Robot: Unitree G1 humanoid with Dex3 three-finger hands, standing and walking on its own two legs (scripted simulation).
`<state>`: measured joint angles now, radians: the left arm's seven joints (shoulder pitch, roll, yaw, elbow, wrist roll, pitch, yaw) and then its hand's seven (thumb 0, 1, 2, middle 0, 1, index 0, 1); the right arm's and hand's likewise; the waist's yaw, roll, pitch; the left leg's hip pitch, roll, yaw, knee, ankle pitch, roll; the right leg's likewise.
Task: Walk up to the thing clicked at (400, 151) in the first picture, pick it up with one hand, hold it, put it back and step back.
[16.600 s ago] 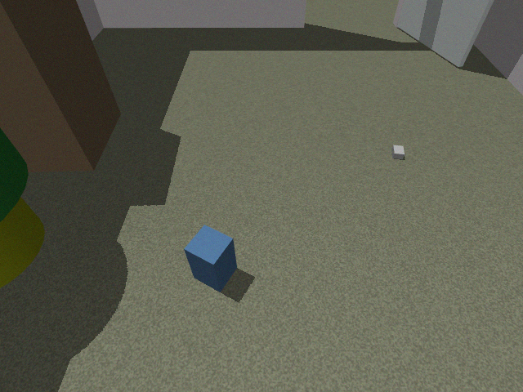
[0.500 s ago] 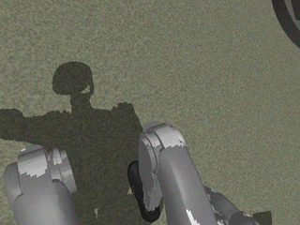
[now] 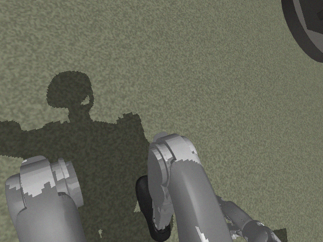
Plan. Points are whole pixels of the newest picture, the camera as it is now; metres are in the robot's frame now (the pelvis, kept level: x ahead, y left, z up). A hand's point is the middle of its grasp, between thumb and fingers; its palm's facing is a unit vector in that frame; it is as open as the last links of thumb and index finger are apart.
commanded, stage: rest palm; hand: left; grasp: from above
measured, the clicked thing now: out of the picture +0.40 +0.40 -0.27
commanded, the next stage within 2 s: close in 0.12 s
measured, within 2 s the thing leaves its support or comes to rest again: neither
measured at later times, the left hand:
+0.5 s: hand out of the picture +0.38 +0.38 -0.23, palm faces -0.41 -0.14 -0.90, open 12.7 cm
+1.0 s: hand out of the picture +0.37 +0.38 -0.24, palm faces -0.44 -0.16 -0.88, open 10.6 cm
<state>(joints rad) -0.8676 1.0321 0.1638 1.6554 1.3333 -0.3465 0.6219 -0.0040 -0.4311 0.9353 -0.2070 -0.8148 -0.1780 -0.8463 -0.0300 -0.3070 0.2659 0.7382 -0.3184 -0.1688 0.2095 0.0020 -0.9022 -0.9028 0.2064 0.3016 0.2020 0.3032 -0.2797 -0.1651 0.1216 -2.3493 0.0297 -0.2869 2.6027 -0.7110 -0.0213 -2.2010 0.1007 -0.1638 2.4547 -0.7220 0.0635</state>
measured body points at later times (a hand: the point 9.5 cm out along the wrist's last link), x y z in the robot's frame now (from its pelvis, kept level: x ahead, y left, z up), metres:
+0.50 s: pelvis +0.00 +0.00 +0.00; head +0.23 +0.15 +0.35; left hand +0.40 +0.38 -0.18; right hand +0.11 -0.26 -0.07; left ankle +0.06 +0.13 -0.25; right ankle +0.10 -0.12 -0.25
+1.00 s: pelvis +0.00 +0.00 +0.00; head +0.24 +0.15 +0.35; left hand +0.39 +0.38 -0.19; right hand +0.11 -0.26 -0.07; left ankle +0.06 +0.13 -0.25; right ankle +0.10 -0.12 -0.25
